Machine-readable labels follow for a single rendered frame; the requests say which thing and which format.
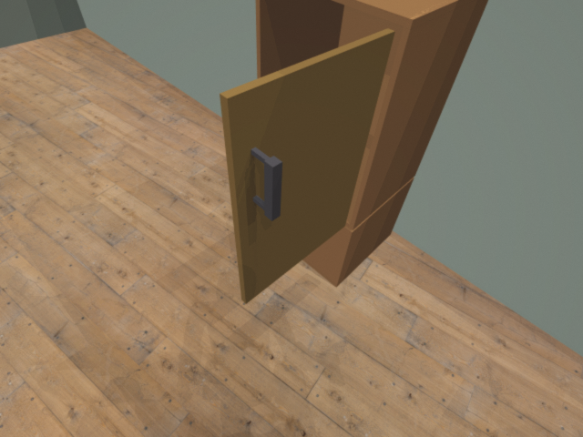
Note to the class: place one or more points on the handle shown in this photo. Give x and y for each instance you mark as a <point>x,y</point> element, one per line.
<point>272,185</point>

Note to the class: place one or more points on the cupboard door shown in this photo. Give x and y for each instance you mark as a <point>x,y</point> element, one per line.
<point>315,117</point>

